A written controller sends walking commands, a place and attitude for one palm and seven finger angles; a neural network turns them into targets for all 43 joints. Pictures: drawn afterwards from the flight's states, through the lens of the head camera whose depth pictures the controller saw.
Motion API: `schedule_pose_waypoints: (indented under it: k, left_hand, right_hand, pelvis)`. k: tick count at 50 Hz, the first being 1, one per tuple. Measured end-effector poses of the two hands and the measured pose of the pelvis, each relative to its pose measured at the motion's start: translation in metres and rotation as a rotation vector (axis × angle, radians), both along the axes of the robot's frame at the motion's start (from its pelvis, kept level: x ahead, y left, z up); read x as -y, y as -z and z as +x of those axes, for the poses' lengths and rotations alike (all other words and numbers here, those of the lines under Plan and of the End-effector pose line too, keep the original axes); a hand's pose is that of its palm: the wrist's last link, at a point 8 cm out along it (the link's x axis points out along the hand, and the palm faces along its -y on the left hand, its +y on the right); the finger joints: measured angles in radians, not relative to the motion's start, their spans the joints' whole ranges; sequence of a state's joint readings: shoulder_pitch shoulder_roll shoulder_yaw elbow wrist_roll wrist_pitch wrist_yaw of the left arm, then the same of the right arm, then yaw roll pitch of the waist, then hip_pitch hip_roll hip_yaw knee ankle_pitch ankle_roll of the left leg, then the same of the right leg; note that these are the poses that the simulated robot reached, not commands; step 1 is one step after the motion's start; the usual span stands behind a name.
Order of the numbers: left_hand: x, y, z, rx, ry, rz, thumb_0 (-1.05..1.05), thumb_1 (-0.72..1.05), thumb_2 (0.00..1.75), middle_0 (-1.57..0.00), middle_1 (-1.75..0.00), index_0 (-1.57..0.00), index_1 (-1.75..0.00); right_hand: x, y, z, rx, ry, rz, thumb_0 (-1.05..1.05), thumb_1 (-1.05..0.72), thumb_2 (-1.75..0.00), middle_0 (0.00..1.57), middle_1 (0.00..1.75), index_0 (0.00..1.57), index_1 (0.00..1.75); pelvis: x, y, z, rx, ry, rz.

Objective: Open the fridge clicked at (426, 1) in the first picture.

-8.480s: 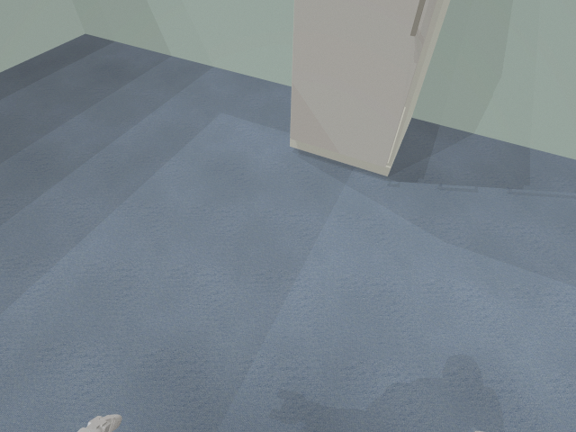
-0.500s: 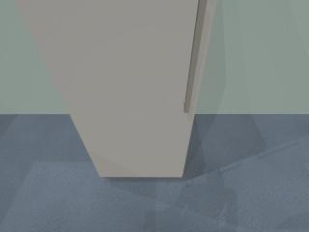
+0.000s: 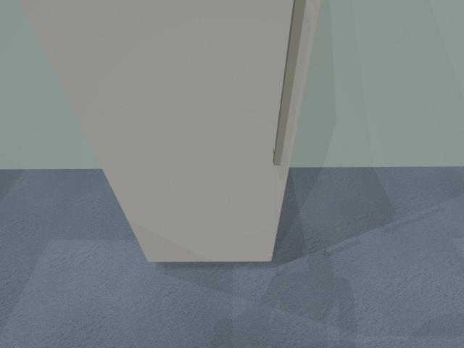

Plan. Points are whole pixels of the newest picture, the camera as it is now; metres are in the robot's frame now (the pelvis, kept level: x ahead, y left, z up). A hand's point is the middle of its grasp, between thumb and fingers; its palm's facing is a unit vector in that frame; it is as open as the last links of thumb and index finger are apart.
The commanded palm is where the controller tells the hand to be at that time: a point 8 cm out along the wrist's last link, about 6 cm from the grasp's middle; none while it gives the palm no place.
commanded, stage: look again from close up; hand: right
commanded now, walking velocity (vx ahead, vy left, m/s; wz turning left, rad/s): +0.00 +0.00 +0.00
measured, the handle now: (285, 87) +0.58 -0.08 +0.18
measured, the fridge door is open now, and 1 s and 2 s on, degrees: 0 0 0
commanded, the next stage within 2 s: none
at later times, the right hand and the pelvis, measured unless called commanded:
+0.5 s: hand out of the picture -0.01 -0.16 -0.18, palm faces +0.03 +0.99 -0.16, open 7.4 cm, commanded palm none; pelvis +0.00 +0.01 +0.00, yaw +0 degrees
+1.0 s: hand out of the picture -0.01 -0.16 -0.18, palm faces +0.03 +0.99 -0.15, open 7.4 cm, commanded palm none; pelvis +0.01 +0.00 +0.00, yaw +0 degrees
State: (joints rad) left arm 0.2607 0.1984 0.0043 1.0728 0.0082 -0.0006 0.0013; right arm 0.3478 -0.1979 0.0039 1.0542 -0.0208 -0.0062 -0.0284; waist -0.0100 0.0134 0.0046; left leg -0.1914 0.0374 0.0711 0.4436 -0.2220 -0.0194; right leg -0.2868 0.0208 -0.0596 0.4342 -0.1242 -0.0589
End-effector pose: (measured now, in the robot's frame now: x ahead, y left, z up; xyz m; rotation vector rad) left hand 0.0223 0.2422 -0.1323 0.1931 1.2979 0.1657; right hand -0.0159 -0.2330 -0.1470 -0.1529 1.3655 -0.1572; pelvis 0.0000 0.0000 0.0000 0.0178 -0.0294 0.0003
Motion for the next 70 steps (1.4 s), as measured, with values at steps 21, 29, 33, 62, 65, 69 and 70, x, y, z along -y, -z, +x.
schedule_pose_waypoints:
  k: [21, 29, 33, 62, 65, 69, 70]
  left_hand:
    - [0.008, 0.004, -0.014, -0.050, -0.022, -0.032, 0.00, 0.90, 0.90, -0.20, -0.30, -0.20, -0.30]
    - [0.012, 0.005, -0.014, -0.055, -0.032, -0.038, 0.00, 0.91, 0.90, -0.20, -0.30, -0.20, -0.30]
    - [0.013, 0.005, -0.015, -0.059, -0.035, -0.039, 0.00, 0.91, 0.90, -0.20, -0.30, -0.20, -0.30]
    - [0.017, 0.005, -0.006, -0.054, -0.043, -0.037, 0.00, 0.91, 0.90, -0.20, -0.30, -0.20, -0.30]
    - [0.017, 0.005, -0.005, -0.053, -0.043, -0.038, 0.00, 0.91, 0.90, -0.20, -0.30, -0.20, -0.30]
    - [0.016, 0.005, -0.004, -0.055, -0.043, -0.038, 0.00, 0.91, 0.90, -0.20, -0.30, -0.20, -0.30]
    - [0.016, 0.005, -0.004, -0.055, -0.043, -0.039, 0.00, 0.91, 0.90, -0.20, -0.30, -0.20, -0.30]
  right_hand:
    - [-0.020, 0.002, 0.003, -0.007, 0.005, 0.032, 0.01, -0.91, -0.90, 0.20, 0.30, 0.20, 0.29]
    - [-0.024, 0.003, 0.004, -0.014, 0.007, 0.040, 0.01, -0.91, -0.90, 0.20, 0.30, 0.20, 0.29]
    - [-0.026, 0.003, 0.004, -0.016, 0.008, 0.043, 0.01, -0.91, -0.90, 0.20, 0.30, 0.20, 0.29]
    - [-0.019, 0.001, 0.010, -0.031, 0.009, 0.036, 0.00, -0.91, -0.90, 0.20, 0.30, 0.20, 0.29]
    - [-0.018, 0.000, 0.011, -0.031, 0.007, 0.034, 0.00, -0.91, -0.90, 0.20, 0.30, 0.20, 0.29]
    - [-0.019, 0.000, 0.012, -0.032, 0.005, 0.033, 0.00, -0.91, -0.90, 0.20, 0.30, 0.20, 0.29]
    - [-0.019, 0.000, 0.012, -0.032, 0.005, 0.033, 0.00, -0.91, -0.90, 0.20, 0.30, 0.20, 0.29]
  pelvis:
    - [-0.006, -0.001, 0.003, -0.006, 0.000, -0.001]
    - [-0.007, -0.001, 0.006, -0.004, -0.004, -0.002]
    - [-0.006, -0.001, 0.007, -0.005, -0.004, -0.002]
    - [0.000, -0.002, 0.016, -0.007, -0.012, -0.006]
    - [-0.001, -0.002, 0.016, -0.008, -0.013, -0.007]
    - [-0.001, -0.003, 0.017, -0.008, -0.014, -0.007]
    - [-0.002, -0.003, 0.017, -0.008, -0.014, -0.008]
